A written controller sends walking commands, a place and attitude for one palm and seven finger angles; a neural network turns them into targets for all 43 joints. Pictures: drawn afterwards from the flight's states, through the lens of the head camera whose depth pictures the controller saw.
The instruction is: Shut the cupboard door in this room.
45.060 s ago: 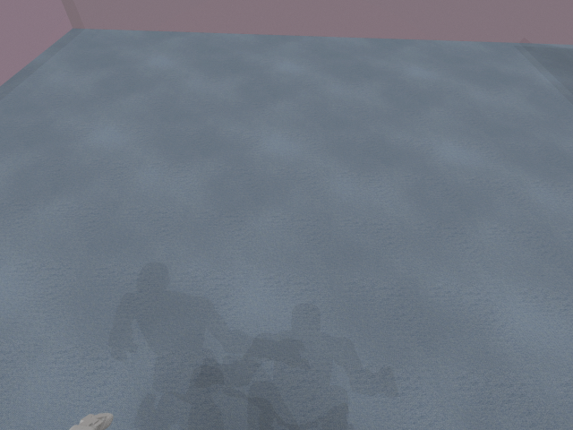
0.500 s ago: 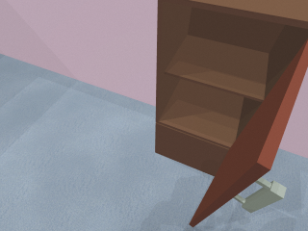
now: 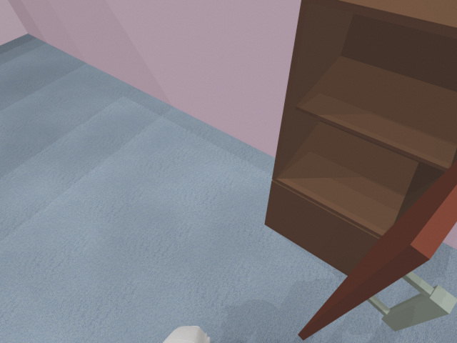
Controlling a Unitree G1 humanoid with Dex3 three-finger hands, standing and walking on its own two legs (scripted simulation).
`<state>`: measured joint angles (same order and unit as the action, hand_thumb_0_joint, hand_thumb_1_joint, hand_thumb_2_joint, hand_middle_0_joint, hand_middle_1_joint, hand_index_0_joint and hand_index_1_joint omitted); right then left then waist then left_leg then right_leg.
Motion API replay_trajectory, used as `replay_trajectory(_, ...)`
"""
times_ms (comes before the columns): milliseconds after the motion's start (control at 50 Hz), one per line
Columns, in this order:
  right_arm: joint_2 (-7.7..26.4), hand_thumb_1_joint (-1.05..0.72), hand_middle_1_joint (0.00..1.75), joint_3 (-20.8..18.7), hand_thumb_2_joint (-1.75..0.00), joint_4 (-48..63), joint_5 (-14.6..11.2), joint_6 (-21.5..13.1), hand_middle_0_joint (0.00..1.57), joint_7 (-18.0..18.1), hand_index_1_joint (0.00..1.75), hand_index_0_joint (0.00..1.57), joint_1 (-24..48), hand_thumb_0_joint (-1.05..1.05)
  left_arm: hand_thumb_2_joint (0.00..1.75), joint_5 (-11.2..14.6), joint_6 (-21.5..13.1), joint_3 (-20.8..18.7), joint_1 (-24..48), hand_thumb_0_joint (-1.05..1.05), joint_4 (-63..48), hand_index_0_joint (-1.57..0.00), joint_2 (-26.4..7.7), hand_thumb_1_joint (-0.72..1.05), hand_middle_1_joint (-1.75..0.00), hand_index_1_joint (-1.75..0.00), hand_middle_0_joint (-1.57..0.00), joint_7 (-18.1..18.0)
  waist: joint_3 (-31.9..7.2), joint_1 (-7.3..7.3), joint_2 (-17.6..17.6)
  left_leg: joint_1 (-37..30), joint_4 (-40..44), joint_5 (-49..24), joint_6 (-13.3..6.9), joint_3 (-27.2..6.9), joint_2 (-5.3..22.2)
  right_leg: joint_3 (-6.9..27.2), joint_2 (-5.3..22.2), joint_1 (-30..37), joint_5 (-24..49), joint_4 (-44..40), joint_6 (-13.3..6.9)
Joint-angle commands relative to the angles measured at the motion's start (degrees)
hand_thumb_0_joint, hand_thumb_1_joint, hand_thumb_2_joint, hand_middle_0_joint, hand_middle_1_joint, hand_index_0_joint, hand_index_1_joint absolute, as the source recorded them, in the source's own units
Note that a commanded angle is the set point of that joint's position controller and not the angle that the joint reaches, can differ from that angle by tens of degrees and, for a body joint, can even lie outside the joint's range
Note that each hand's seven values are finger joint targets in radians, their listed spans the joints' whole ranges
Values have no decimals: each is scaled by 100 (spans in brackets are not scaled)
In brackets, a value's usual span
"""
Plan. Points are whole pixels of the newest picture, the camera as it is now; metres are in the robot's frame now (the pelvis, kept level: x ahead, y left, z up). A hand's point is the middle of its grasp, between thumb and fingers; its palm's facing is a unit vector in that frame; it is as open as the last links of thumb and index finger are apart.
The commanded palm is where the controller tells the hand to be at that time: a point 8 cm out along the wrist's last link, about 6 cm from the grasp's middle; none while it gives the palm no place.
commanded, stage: turn or walk to find it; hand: left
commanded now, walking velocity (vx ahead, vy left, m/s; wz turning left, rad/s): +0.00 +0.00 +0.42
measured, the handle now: (399, 298) +0.19 -0.22 +0.06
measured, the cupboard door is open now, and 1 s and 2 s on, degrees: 77 77 73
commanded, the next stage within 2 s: stand and wait in 0.46 s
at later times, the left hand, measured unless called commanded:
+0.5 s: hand out of the picture +0.05 +0.24 -0.16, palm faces +0.20 -0.95 -0.25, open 7.4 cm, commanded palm none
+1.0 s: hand out of the picture -0.05 +0.19 -0.17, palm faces +0.39 -0.89 -0.24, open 7.3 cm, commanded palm none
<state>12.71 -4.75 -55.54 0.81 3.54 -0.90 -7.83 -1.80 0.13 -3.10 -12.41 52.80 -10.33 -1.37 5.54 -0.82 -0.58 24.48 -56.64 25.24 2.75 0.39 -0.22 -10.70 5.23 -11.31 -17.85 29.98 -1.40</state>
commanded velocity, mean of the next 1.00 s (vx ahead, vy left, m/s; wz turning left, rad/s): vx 0.00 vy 0.00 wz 0.29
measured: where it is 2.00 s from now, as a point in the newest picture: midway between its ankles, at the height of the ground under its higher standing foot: outside the picture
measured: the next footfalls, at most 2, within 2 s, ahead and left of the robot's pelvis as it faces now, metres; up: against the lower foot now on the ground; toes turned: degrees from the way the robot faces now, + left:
left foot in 0.14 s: +0.03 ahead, +0.13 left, +0.00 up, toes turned +7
right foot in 0.58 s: +0.06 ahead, -0.09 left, +0.00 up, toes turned +9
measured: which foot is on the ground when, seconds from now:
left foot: up 0.00-0.12, down 0.14-0.60, up 0.62-1.00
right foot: down 0.00-0.14, up 0.16-0.56, down 0.58-1.00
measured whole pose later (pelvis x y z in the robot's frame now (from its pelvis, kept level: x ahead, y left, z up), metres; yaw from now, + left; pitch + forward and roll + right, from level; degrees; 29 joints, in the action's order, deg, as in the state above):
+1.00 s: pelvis +0.00 +0.00 +0.00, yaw +20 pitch +0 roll +0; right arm 10.6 -2.9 -58.3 0.5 2.0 0.0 -10.0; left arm -1.1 0.5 -3.3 -15.0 57.5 -10.8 -1.6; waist 5.4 -1.8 0.6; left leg 12.7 -31.0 18.6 2.0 1.2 -0.1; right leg -10.2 3.0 -12.9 -17.1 29.8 -1.7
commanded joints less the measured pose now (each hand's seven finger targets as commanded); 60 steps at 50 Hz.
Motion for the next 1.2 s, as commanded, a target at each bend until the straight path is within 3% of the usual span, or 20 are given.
replay_trajectory(0, 191, -90, 30, 77, -90, 609, -29, -145, 20, -35, 30, 20, 450, 0, 90, -1, -61, -326, -536, 0, -238, -20, -1338, 90, -30, -30, -20, -34, -489, -319, 1152, 33, 1041, 84, -39, 259, 48, 874, 1493, 693, 3030, -805, -735)
replay_trajectory(80, 369, -90, 30, 68, -90, 534, 5, -251, 20, -30, 30, 20, -134, 0, 90, 67, -19, -353, -354, 0, -243, -20, -1432, 90, -30, -30, -20, -9, -884, 18, 855, -1302, 3062, -1247, -136, 442, 44, 413, 1360, 359, 2533, 100, -243)
replay_trajectory(100, 695, -90, 30, -14, -90, 514, 32, -297, 20, -18, 30, 20, -386, 0, 90, 99, 4, -320, -407, 0, -297, -20, -1269, 90, -30, -30, -20, 23, -1123, 164, 154, -2185, 3441, -2137, -367, -158, 530, 157, 1054, -355, 1747, 959, 56)
replay_trajectory(120, 1256, -90, 30, -164, -90, 574, 59, -307, 20, 16, 30, 20, -626, 0, 90, 124, 22, -206, -358, 0, -467, -20, -899, 90, -30, -30, -20, 80, -1137, 285, -1488, -2815, 3639, -4008, -1072, -2073, 1950, -15, 209, -1843, -1309, 2236, 476)
replay_trajectory(140, 1451, -90, 30, -197, -90, 496, 20, -255, 20, 64, 30, 20, -853, 0, 90, 78, 93, -137, -48, 0, -595, -20, -832, 90, -30, -30, -20, 43, -1152, 436, -1396, -2459, 3774, -4265, -1559, -2305, 2367, 551, 111, -2009, -2112, 2984, 464)
replay_trajectory(260, 878, -90, 30, -10, -90, 557, 30, -341, 20, 207, 30, 20, -328, 0, 90, 110, 152, -152, 70, 0, -271, -20, -808, 90, -30, -30, -20, 85, -807, 93, -499, -1979, 3746, -3969, -1266, -1178, 1363, 964, 77, -1939, -605, 3234, 575)
replay_trajectory(420, 934, -90, 30, -100, -90, 515, 60, -263, 20, 163, 30, 20, -533, 0, 90, 129, 141, -89, 390, 0, -476, -20, -702, 90, -30, -30, -20, 58, -729, 254, -771, -1737, 3626, -3585, -1295, -1551, 1239, 831, -207, -1360, -784, 1773, 554)
replay_trajectory(520, 752, -90, 30, -70, -90, 480, 19, -256, 20, 151, 30, 20, -363, 0, 90, 150, 5, -56, -235, 0, -262, -20, -675, 90, -30, -30, -20, 4, -961, -54, -634, -1113, 3117, -3144, -950, -1555, 911, 683, -357, 203, 437, -392, 421)
replay_trajectory(540, 529, -90, 30, -25, -90, 451, -22, -282, 20, 130, 30, 20, -399, 0, 90, 118, -64, -71, -447, 0, -174, -20, -836, 90, -30, -30, -20, -25, -1063, -142, -163, -655, 2698, -2293, -659, -1304, 631, 1081, 67, 895, 920, -1056, 343)
replay_trajectory(560, 159, -90, 30, 49, -90, 515, -63, -307, 20, 98, 30, 20, -501, 0, 90, 47, -117, -130, -463, 0, -152, -20, -1235, 90, -30, -30, -20, -71, -1000, -77, 1147, 239, 1902, -744, -257, -536, -96, 2445, 1304, 1292, 1427, -1254, -122)
replay_trajectory(580, 276, -90, 30, 17, -90, 591, -36, -228, 20, 121, 30, 20, -323, 0, 90, 67, -113, -147, -410, 0, -223, -20, -1385, 90, -30, -30, -20, -48, -711, -183, 1480, 209, 1065, 724, -154, -420, -231, 2969, 2068, 466, 1517, -1542, -774)
replay_trajectory(620, 384, -90, 30, -31, -90, 362, 27, -111, 20, 123, 30, 20, -443, 0, 90, 76, -72, -148, 13, 0, -240, -20, -1079, 90, -30, -30, -20, -84, -297, 17, 1121, 141, -1, 384, -181, -562, -61, 2652, 1644, -122, 1192, -1599, -969)
replay_trajectory(680, 210, -90, 30, 17, -90, 85, 14, -121, 20, 81, 30, 20, -681, 0, 90, 76, -112, -110, 141, 0, -254, -20, -855, 90, -30, -30, -20, -50, -283, 127, 826, 9, -106, -202, -98, -353, 37, 1652, 1028, -32, 1702, -1393, -708)
replay_trajectory(820, 79, -90, 30, 109, -90, 119, -43, -211, 20, 111, 30, 20, -145, 0, 90, 49, -121, -210, -637, 0, 158, -20, -1012, 90, -30, -30, -20, -50, -585, -268, 982, -143, 1340, 136, -22, 2, 13, 1554, 1188, 994, 3245, -1054, -869)
replay_trajectory(940, 84, -90, 30, 154, -90, 18, -36, -264, 20, 116, 30, 20, -448, 0, 90, 84, -58, -256, -446, 0, 224, -20, -1087, 90, -30, -30, -20, -78, -811, -20, 852, -1188, 3003, -915, -104, 131, 48, 1187, 1195, 603, 2620, -554, -504)
replay_trajectory(960, 205, -90, 30, 128, -90, -20, -16, -294, 20, 110, 30, 20, -580, 0, 90, 119, -27, -254, -408, 0, 213, -20, -1033, 90, -30, -30, -20, -65, -824, 78, 628, -1741, 3503, -1458, -183, 18, 199, 998, 1069, 127, 2011, -235, -290)
replay_trajectory(1000, 954, -90, 30, -30, -90, 84, 51, -299, 20, 138, 30, 20, -766, 0, 90, 150, 47, -138, -472, 0, 6, -20, -566, 90, -30, -30, -20, -8, -828, 157, -1375, -2427, 3848, -3471, -1170, -2153, 1995, 237, -6, -1494, -1125, 1254, 353)
replay_trajectory(1020, 952, -90, 30, -62, -90, 21, 46, -267, 20, 202, 30, 20, -778, 0, 90, 93, 104, -86, -41, 0, -34, -20, -615, 90, -30, -30, -20, -31, -640, 325, -1475, -1962, 4108, -3308, -1507, -2301, 2091, 652, -34, -1542, -1756, 2129, 364)
replay_trajectory(1100, 714, -90, 30, 28, -90, 47, 42, -309, 20, 289, 30, 20, -413, 0, 90, 108, 134, -131, 92, 0, 106, -20, -638, 90, -30, -30, -20, 49, -482, 93, -740, -2008, 3901, -3754, -1292, -1459, 1389, 949, -26, -1849, -827, 2910, 438)
replay_trajectory(1180, 822, -90, 30, -20, -90, 63, 43, -304, 20, 271, 30, 20, -598, 0, 90, 131, 146, -110, 252, 0, -2, -20, -610, 90, -30, -30, -20, 45, -589, 175, -667, -2099, 3751, -4027, -1269, -1431, 1289, 873, -94, -1717, -842, 2440, 539)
